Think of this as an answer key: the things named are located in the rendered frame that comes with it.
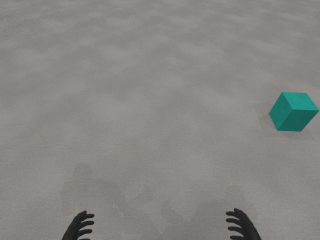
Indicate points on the right robot hand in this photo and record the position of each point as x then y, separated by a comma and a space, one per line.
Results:
247, 229

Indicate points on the left robot hand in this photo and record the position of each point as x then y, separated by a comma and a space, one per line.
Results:
73, 233

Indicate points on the carton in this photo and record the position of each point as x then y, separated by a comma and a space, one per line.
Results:
293, 111

